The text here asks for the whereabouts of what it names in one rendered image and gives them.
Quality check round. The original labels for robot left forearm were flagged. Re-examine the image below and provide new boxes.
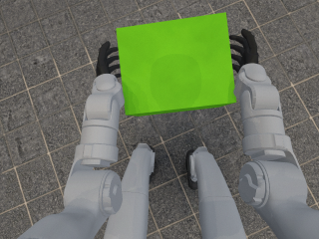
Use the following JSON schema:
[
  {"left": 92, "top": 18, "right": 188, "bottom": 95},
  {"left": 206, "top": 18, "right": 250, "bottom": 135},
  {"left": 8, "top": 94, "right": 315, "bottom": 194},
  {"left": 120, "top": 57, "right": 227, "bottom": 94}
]
[{"left": 63, "top": 74, "right": 125, "bottom": 205}]

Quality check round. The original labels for robot left upper arm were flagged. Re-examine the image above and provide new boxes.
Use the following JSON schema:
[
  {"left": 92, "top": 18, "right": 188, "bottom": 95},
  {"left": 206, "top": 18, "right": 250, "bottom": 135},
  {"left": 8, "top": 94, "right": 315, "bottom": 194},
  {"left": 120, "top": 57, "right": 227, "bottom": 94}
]
[{"left": 17, "top": 169, "right": 123, "bottom": 239}]

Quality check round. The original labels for right robot hand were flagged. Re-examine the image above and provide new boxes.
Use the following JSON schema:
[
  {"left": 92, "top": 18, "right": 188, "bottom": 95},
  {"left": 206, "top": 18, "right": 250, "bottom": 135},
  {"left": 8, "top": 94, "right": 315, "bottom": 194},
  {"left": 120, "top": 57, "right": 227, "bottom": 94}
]
[{"left": 229, "top": 28, "right": 259, "bottom": 74}]

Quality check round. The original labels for robot left foot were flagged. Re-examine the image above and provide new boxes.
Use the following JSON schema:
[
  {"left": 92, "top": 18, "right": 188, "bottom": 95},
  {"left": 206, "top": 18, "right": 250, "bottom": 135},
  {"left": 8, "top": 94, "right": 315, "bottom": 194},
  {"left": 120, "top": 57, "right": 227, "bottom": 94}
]
[{"left": 149, "top": 145, "right": 155, "bottom": 183}]

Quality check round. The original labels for robot right forearm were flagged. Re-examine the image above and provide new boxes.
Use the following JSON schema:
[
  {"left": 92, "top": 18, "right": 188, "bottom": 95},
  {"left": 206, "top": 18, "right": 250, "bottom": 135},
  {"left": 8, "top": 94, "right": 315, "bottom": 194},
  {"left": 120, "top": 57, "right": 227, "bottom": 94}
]
[{"left": 233, "top": 63, "right": 308, "bottom": 196}]

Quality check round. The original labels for robot right upper arm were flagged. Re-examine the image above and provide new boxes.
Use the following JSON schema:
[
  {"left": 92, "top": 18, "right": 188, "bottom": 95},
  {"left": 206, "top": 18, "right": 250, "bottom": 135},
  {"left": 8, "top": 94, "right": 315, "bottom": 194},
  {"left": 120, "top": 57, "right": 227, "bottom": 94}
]
[{"left": 237, "top": 160, "right": 319, "bottom": 239}]

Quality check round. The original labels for left robot thigh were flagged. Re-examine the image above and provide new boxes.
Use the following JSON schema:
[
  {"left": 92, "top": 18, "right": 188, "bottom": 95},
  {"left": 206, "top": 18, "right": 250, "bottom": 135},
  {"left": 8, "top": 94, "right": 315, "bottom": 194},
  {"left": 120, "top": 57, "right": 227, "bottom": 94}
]
[{"left": 104, "top": 147, "right": 156, "bottom": 239}]

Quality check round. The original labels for left robot hand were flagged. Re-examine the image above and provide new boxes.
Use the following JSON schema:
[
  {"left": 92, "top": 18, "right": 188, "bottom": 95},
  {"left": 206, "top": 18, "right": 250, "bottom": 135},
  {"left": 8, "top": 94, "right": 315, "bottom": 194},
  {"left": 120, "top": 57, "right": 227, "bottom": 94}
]
[{"left": 96, "top": 41, "right": 122, "bottom": 78}]

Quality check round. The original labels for carton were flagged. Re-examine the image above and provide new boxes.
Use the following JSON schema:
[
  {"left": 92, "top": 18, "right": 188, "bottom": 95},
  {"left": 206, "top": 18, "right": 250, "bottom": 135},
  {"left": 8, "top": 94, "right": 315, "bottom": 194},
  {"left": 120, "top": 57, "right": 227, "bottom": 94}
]
[{"left": 116, "top": 12, "right": 237, "bottom": 117}]

